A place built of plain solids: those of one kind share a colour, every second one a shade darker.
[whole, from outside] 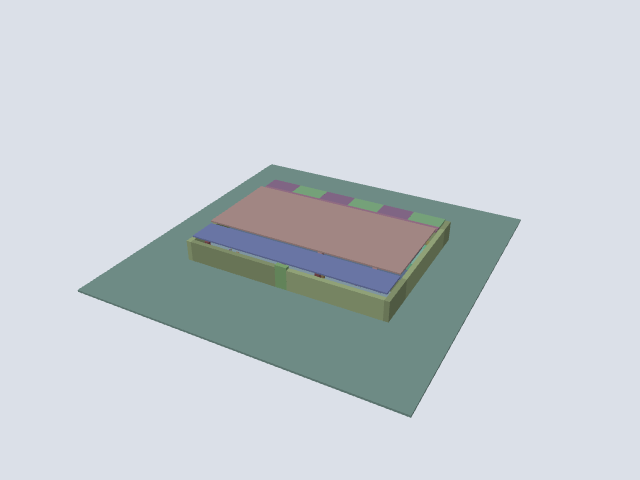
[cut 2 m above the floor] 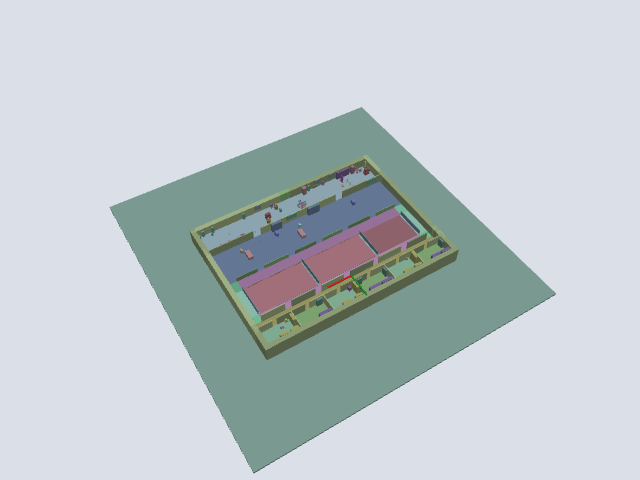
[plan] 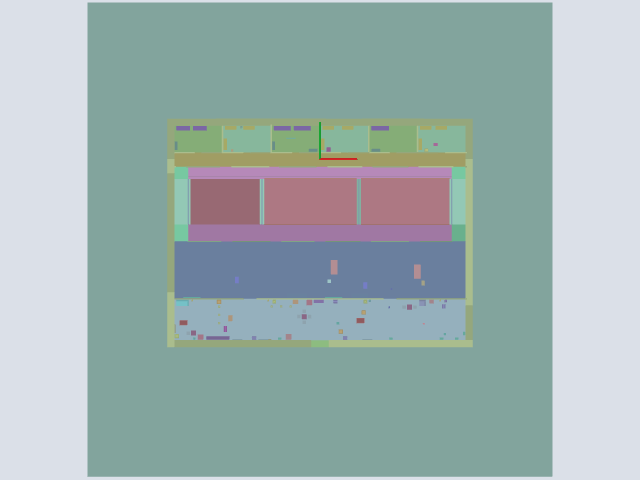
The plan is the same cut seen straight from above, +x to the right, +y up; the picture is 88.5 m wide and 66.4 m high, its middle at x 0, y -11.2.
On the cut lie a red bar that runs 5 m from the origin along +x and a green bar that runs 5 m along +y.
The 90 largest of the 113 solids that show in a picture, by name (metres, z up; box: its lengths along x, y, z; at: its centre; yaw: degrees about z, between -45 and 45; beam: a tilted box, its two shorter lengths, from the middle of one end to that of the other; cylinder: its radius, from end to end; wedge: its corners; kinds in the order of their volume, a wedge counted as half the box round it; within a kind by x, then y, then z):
{
 "ground_under_all_1": {"box": [64.34, 65.61, 0.4], "at": [0.0, -11.16, -0.75]},
 "wall_1": {"box": [1.0, 7.6, 4.28], "at": [-20.63, -22.24, 1.54]},
 "wall_2": {"box": [1.0, 20.08, 4.28], "at": [-20.63, -10.2, 1.54]},
 "wall_3": {"box": [1.0, 3.75, 4.28], "at": [-20.63, -0.09, 1.54]},
 "wall_4": {"box": [1.0, 5.6, 4.28], "at": [-20.63, 2.79, 1.54]},
 "wall_5": {"box": [3.0, 0.2, 4.28], "at": [-18.83, 0.89, 1.54]},
 "wall_6": {"box": [8.55, 1.0, 4.28], "at": [-16.85, 5.09, 1.54]},
 "wall_7": {"box": [4.76, 0.2, 4.28], "at": [-16.2, -1.06, 1.54]},
 "wall_8": {"box": [9.8, 0.2, 4.28], "at": [-15.43, -19.34, 1.54]},
 "wall_9": {"box": [3.0, 0.2, 4.28], "at": [-14.88, 0.89, 1.54]},
 "wall_10": {"box": [0.2, 4.0, 4.28], "at": [-13.48, 2.79, 1.54]},
 "wall_11": {"box": [3.0, 0.2, 4.28], "at": [-12.09, 0.89, 1.54]},
 "wall_12": {"box": [19.93, 1.0, 4.28], "at": [-11.16, -25.54, 1.54]},
 "wall_13": {"box": [8.54, 1.0, 4.28], "at": [-10.11, 5.09, 1.54]},
 "wall_14": {"box": [5.25, 0.2, 4.28], "at": [-9.64, -1.06, 1.54]},
 "wall_15": {"box": [5.79, 0.2, 4.28], "at": [-6.74, 0.89, 1.54]},
 "wall_16": {"box": [0.2, 4.0, 4.28], "at": [-6.74, 2.79, 1.54]},
 "wall_17": {"box": [3.0, 0.2, 4.28], "at": [-5.34, 0.89, 1.54]},
 "wall_18": {"box": [8.55, 1.0, 4.28], "at": [-3.37, 5.09, 1.54]},
 "wall_19": {"box": [5.23, 0.2, 4.28], "at": [-3.1, -1.06, 1.54]},
 "wall_20": {"box": [17.66, 0.2, 4.28], "at": [0.0, -19.34, 1.54]},
 "wall_21": {"box": [5.79, 0.2, 4.28], "at": [0.0, 0.89, 1.54]},
 "wall_22": {"box": [8.55, 1.0, 4.28], "at": [3.37, 5.09, 1.54]},
 "wall_23": {"box": [4.82, 0.2, 4.28], "at": [3.43, -1.06, 1.54]},
 "wall_24": {"box": [5.79, 0.2, 4.28], "at": [6.74, 0.89, 1.54]},
 "wall_25": {"box": [0.2, 4.0, 4.28], "at": [6.74, 2.79, 1.54]},
 "wall_26": {"box": [3.0, 0.2, 4.28], "at": [8.14, 0.89, 1.54]},
 "wall_27": {"box": [5.0, 0.2, 4.28], "at": [9.74, -1.06, 1.54]},
 "wall_28": {"box": [8.54, 1.0, 4.28], "at": [10.11, 5.09, 1.54]},
 "wall_29": {"box": [19.93, 1.0, 4.28], "at": [11.16, -25.54, 1.54]},
 "wall_30": {"box": [3.0, 0.2, 4.28], "at": [12.09, 0.89, 1.54]},
 "wall_31": {"box": [3.0, 0.2, 4.28], "at": [14.88, 0.89, 1.54]},
 "wall_32": {"box": [9.8, 0.2, 4.28], "at": [15.43, -19.34, 1.54]},
 "wall_33": {"box": [4.84, 0.2, 4.28], "at": [16.06, -1.06, 1.54]},
 "wall_34": {"box": [8.55, 1.0, 4.28], "at": [16.85, 5.09, 1.54]},
 "wall_35": {"box": [3.0, 0.2, 4.28], "at": [18.83, 0.89, 1.54]},
 "wall_36": {"box": [1.0, 7.6, 4.28], "at": [20.63, -22.24, 1.54]},
 "wall_37": {"box": [1.0, 20.08, 4.28], "at": [20.63, -10.2, 1.54]},
 "wall_38": {"box": [1.0, 3.75, 4.28], "at": [20.63, -0.09, 1.54]},
 "wall_39": {"box": [1.0, 5.6, 4.28], "at": [20.63, 2.79, 1.54]},
 "floor_yard_1": {"box": [40.45, 7.95, 1.5], "at": [0.0, -15.37, 0.15]},
 "floor_lobby_1": {"box": [40.45, 5.8, 1.5], "at": [0.0, -22.24, 0.15]},
 "floor_plot_1": {"box": [9.6, 6.28, 1.5], "at": [-13.12, -5.9, 0.15]},
 "floor_plot_2": {"box": [12.8, 6.28, 1.5], "at": [-1.32, -5.9, 0.15]},
 "floor_plot_3": {"box": [12.25, 6.28, 1.5], "at": [11.8, -5.9, 0.15]},
 "ceil_hall_1": {"box": [40.45, 18.28, 0.3], "at": [0.0, -10.2, 5.0]},
 "floor_walkway_1": {"box": [36.45, 2.35, 1.5], "at": [0.0, -10.21, 0.15]},
 "floor_walkway_2": {"box": [36.45, 0.3, 1.5], "at": [0.0, -2.61, 0.15]},
 "floor_walkway_3": {"box": [36.45, 1.27, 1.5], "at": [0.0, -1.7, 0.15]},
 "floor_back_corridor_1": {"box": [40.45, 1.95, 1.5], "at": [0.0, -0.09, 0.15]},
 "floor_office_1": {"box": [6.74, 3.8, 1.5], "at": [-16.85, 2.79, 0.15]},
 "floor_office_2": {"box": [6.74, 3.8, 1.5], "at": [-3.37, 2.79, 0.15]},
 "floor_office_3": {"box": [6.74, 3.8, 1.5], "at": [10.11, 2.79, 0.15]},
 "floor_store_1": {"box": [6.74, 3.8, 1.5], "at": [-10.11, 2.79, 0.15]},
 "floor_store_2": {"box": [6.74, 3.8, 1.5], "at": [3.37, 2.79, 0.15]},
 "floor_store_3": {"box": [6.74, 3.8, 1.5], "at": [16.85, 2.79, 0.15]},
 "ceil_lobby_1": {"box": [40.45, 5.8, 0.3], "at": [0.0, -22.24, 4.45]},
 "floor_baulk_1": {"box": [2.3, 6.28, 1.5], "at": [-19.07, -5.9, 0.15]},
 "floor_baulk_2": {"box": [0.6, 6.28, 1.5], "at": [-8.03, -5.9, 0.15]},
 "floor_baulk_3": {"box": [0.6, 6.28, 1.5], "at": [5.38, -5.9, 0.15]},
 "floor_baulk_4": {"box": [2.3, 6.28, 1.5], "at": [19.07, -5.9, 0.15]},
 "floor_walkway_end_1": {"box": [2.0, 2.35, 1.5], "at": [-19.23, -10.21, 0.15]},
 "floor_walkway_end_2": {"box": [2.0, 1.7, 1.5], "at": [-19.23, -1.91, 0.15]},
 "floor_walkway_end_3": {"box": [2.0, 2.35, 1.5], "at": [19.23, -10.21, 0.15]},
 "floor_walkway_end_4": {"box": [2.0, 1.7, 1.5], "at": [19.23, -1.91, 0.15]},
 "ceil_back_corridor_1": {"box": [40.45, 1.95, 0.3], "at": [0.0, -0.09, 4.3]},
 "ceil_office_1": {"box": [6.74, 3.8, 0.3], "at": [-16.85, 2.79, 4.3]},
 "ceil_office_2": {"box": [6.74, 3.8, 0.3], "at": [-3.37, 2.79, 4.3]},
 "ceil_office_3": {"box": [6.74, 3.8, 0.3], "at": [10.11, 2.79, 4.3]},
 "ceil_store_1": {"box": [6.74, 3.8, 0.3], "at": [-10.11, 2.79, 4.3]},
 "ceil_store_2": {"box": [6.74, 3.8, 0.3], "at": [3.37, 2.79, 4.3]},
 "ceil_store_3": {"box": [6.74, 3.8, 0.3], "at": [16.85, 2.79, 4.3]},
 "cabinets_office_1": {"box": [1.9, 0.6, 2.0], "at": [-18.93, 4.26, 1.9]},
 "cabinets_office_2": {"box": [1.9, 0.6, 2.0], "at": [-16.62, 4.26, 1.9]},
 "cabinets_office_3": {"box": [2.35, 0.6, 2.0], "at": [-5.22, 4.26, 1.9]},
 "cabinets_office_4": {"box": [2.35, 0.6, 2.0], "at": [-2.47, 4.26, 1.9]},
 "cabinets_office_5": {"box": [2.45, 0.6, 2.0], "at": [8.32, 4.26, 1.9]},
 "door_leaf_1": {"box": [2.4, 0.97, 4.77], "at": [0.0, -25.55, 1.78]},
 "rail_baulk_1": {"box": [0.12, 6.28, 2.55], "at": [-18.23, -5.9, 0.68]},
 "rail_baulk_2": {"box": [0.12, 6.28, 2.55], "at": [-8.03, -5.9, 0.68]},
 "rail_baulk_3": {"box": [0.12, 6.28, 2.55], "at": [5.38, -5.9, 0.68]},
 "rail_baulk_4": {"box": [0.12, 6.28, 2.55], "at": [18.23, -5.9, 0.68]},
 "step_kerb_1": {"box": [12.8, 0.09, 1.54], "at": [-1.32, -9.09, 0.17]},
 "step_kerb_2": {"box": [12.8, 0.09, 1.54], "at": [-1.32, -2.71, 0.17]},
 "step_kerb_3": {"box": [12.25, 0.1, 1.57], "at": [11.8, -9.09, 0.18]},
 "step_kerb_4": {"box": [12.25, 0.1, 1.57], "at": [11.8, -2.71, 0.18]},
 "floor_walkway_warn_near_1": {"box": [36.45, 0.13, 1.5], "at": [0.0, -2.4, 0.15]},
 "cabinets_hall_1": {"box": [2.7, 0.6, 2.0], "at": [-3.17, -18.91, 1.9]},
 "cabinets_hall_2": {"box": [2.25, 0.6, 2.0], "at": [5.5, -18.91, 1.9]},
 "lockers_lobby_1": {"box": [3.2, 0.5, 1.8], "at": [-14.12, -24.76, 1.8]}
}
